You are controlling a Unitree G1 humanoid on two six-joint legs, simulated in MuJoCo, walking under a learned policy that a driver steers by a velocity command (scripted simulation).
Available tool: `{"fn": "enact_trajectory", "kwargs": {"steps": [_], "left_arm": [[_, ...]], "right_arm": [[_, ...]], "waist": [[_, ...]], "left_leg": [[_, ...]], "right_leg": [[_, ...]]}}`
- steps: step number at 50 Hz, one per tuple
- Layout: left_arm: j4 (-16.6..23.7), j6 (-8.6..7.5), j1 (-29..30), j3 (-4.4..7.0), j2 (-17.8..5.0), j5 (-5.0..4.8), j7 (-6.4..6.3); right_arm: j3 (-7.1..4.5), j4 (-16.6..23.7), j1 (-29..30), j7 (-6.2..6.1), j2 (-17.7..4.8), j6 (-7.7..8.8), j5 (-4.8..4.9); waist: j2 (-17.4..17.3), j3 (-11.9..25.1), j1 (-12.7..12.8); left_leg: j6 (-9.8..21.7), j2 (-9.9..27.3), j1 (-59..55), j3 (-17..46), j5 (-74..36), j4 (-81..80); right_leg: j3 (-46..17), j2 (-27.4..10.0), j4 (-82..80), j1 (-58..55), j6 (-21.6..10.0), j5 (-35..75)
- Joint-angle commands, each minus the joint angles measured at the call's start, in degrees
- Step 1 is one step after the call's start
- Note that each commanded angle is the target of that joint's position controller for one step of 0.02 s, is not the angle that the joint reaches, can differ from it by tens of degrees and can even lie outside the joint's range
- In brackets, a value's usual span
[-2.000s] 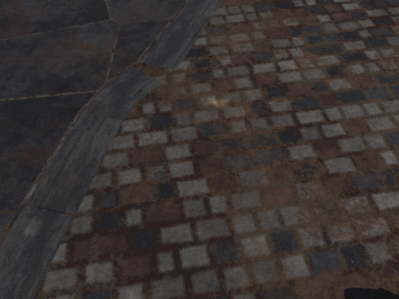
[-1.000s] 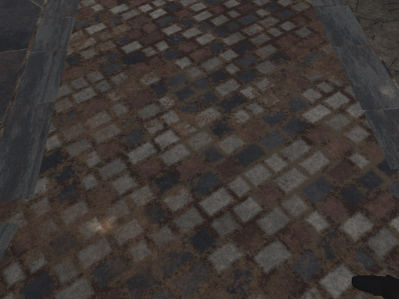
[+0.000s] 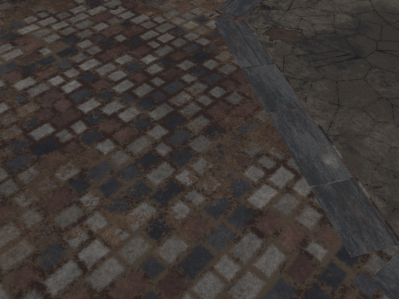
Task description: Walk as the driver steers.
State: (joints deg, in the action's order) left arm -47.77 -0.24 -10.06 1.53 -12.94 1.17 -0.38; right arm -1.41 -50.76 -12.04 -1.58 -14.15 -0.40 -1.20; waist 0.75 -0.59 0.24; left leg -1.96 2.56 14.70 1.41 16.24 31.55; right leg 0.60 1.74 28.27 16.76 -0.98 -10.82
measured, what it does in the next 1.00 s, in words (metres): stands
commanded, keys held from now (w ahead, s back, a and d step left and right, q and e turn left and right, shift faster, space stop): no key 1.00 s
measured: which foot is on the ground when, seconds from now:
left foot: down 0.00-1.00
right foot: down 0.00-1.00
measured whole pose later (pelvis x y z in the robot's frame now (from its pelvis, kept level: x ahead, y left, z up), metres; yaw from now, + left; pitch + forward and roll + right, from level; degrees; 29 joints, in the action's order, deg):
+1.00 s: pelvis +0.03 +0.01 +0.00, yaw +0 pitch -2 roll +0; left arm -65.1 1.0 -9.9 1.6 -11.9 0.0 -2.3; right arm -0.5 -62.4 -15.2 -2.3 -11.5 0.4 -0.3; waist 0.0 -2.3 0.2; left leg -0.5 0.5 9.3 -0.1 16.5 27.3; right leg -0.8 -0.3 27.6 13.2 0.4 -13.0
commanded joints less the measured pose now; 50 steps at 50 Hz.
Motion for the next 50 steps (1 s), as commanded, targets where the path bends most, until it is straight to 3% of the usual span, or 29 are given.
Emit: {"fn": "enact_trajectory", "kwargs": {"steps": [1,5,11,31,50], "left_arm": [[1.9,-0.6,0.8,1.61,-5.9,-0.06,-0.63],[-0.3,-0.67,0.9,1.73,-5.9,-0.63,-0.56],[-3.8,0.07,0.8,1.89,-6.2,-0.97,-1.05],[-12.5,0.99,2.2,1.63,-6.3,-1.13,-1.92],[-16.1,0.84,-0.7,0.76,-4.8,-1.18,-2.11]], "right_arm": [[-1.14,1.5,0.4,0.01,-6.1,1.85,0.42],[-1.12,-0.1,-0.4,-0.1,-6.6,1.91,0.75],[-0.96,-2.2,-0.3,-0.15,-6.2,1.41,0.95],[-0.55,-7.9,-1.6,-0.62,-4.9,0.91,0.84],[0.12,-10.7,-6.2,-0.91,-2.9,1.11,0.94]], "waist": [[-5.7,0.3,0.0],[-2.8,2.2,-0.7],[-0.8,2.2,-0.7],[-1.1,-0.6,-0.3],[-0.8,-2.1,-0.1]], "left_leg": [[1.8,2.2,2.4,2.7,-1.4,-8.5],[2.1,1.5,-0.6,1.7,-8.9,-6.5],[2.3,0.7,-1.8,1.0,-12.7,-6.5],[2.1,-0.7,-2.1,-0.5,-8.2,-9.2],[2.2,-1.2,-0.6,-1.0,-4.2,-10.1]], "right_leg": [[-3.3,-2.9,-3.5,-3.7,-1.2,0.3],[-3.2,-3.3,-2.4,-5.6,-1.1,8.0],[-3.0,-3.4,-1.9,-7.6,-0.8,11.9],[-2.5,-3.4,-4.0,-7.7,-0.2,7.2],[-2.3,-3.0,-5.0,-6.0,0.0,3.0]]}}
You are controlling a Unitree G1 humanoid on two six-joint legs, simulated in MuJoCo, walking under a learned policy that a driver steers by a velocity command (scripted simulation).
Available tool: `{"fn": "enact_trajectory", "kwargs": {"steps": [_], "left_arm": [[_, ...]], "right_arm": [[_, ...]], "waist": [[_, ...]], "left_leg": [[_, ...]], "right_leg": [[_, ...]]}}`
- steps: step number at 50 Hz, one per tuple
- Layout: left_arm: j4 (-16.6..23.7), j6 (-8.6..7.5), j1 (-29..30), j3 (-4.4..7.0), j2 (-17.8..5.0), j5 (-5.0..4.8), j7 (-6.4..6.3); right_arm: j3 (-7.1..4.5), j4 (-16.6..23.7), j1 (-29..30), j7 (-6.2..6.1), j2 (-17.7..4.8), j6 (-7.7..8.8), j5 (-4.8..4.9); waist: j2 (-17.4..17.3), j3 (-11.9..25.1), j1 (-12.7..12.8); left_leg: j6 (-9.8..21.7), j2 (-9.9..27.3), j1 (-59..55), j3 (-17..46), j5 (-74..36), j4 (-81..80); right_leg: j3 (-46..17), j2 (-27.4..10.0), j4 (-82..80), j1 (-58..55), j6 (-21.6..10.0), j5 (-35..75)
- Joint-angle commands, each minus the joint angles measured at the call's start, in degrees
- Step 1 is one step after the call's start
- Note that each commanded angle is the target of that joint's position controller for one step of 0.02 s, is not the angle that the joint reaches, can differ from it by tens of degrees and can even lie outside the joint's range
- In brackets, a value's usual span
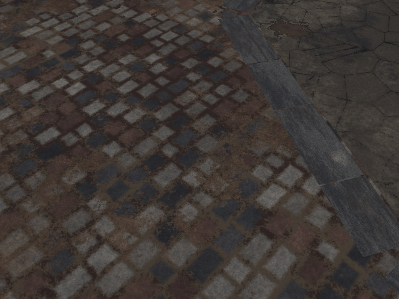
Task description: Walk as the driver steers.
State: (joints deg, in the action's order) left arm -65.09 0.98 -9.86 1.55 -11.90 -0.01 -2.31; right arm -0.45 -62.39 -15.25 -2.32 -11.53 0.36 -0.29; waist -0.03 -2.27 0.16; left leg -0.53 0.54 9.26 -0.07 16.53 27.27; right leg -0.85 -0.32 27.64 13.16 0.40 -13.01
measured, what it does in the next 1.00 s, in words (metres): stands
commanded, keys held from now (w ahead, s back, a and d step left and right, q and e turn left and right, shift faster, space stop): no key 0.86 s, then w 0.14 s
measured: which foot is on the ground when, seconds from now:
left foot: down 0.00-1.00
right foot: down 0.00-1.00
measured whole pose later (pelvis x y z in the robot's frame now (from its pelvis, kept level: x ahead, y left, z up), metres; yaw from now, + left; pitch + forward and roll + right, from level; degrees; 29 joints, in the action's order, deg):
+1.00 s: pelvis +0.02 +0.00 -0.01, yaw +0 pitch +0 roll +0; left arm -64.9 -0.6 -16.8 1.4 -10.3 -1.0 -2.5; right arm -1.2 -62.4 -22.1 -2.7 -9.7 1.3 1.1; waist -0.2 0.3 -0.2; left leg 1.5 0.2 11.0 0.4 23.4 32.0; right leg -0.9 0.0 34.5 15.7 -1.6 -23.7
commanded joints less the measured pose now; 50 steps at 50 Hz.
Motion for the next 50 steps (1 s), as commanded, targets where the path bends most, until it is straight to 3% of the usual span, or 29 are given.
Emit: {"fn": "enact_trajectory", "kwargs": {"steps": [1,43,45,47,50], "left_arm": [[1.2,-0.39,-1.1,0.7,-5.7,-0.01,-0.19],[1.1,-0.69,-6.9,0.14,-3.5,-0.28,-0.56],[0.4,-0.55,-8.3,0.2,-3.2,-0.56,-0.68],[1.1,-0.95,-7.9,0.67,-4.1,-0.96,-0.78],[3.3,-3.65,-5.2,0.36,-1.8,-1.16,0.22]], "right_arm": [[-0.82,0.9,-3.2,-0.17,-5.4,0.36,0.03],[-0.8,0.1,-8.9,-0.31,-2.7,0.51,0.34],[-0.96,-0.6,-10.3,-0.52,-2.6,0.28,0.68],[-1.63,0.5,-9.6,-0.86,-4.4,0.34,1.18],[-2.62,0.6,-13.7,-0.37,-6.6,2.17,1.99]], "waist": [[0.0,-0.5,0.0],[-0.2,-1.4,0.0],[-0.6,-0.7,-0.1],[-1.6,-5.2,-0.3],[-6.0,-7.8,-2.4]], "left_leg": [[0.8,0.8,4.9,0.5,-4.5,-5.8],[1.0,0.5,5.3,0.5,-6.3,-5.2],[2.0,-0.7,5.7,-0.4,8.1,-5.2],[4.6,0.6,9.7,2.3,24.9,-5.7],[9.6,8.4,6.6,14.0,30.2,-10.7]], "right_leg": [[-0.8,-1.0,-4.4,-2.3,-1.4,5.1],[-0.4,-0.8,-3.5,-1.7,-1.3,6.9],[1.4,1.1,-2.4,-1.2,-1.8,-8.0],[1.4,1.6,-0.5,5.0,-3.3,-24.3],[2.0,1.2,6.9,12.9,-3.7,-19.0]]}}
Velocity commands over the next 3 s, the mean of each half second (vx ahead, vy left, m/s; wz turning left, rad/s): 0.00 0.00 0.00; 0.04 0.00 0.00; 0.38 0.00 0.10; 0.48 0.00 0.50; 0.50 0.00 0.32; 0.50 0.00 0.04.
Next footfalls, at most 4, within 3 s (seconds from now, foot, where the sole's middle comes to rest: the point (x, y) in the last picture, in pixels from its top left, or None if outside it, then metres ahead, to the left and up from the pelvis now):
1.58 left None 0.45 0.11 -0.78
2.08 right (207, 229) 0.77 0.01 -0.78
2.58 left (117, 205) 0.88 0.36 -0.78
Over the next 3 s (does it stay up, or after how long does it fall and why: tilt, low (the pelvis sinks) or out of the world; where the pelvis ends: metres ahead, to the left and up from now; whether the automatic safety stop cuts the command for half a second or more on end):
stays up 0.98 0.30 0.00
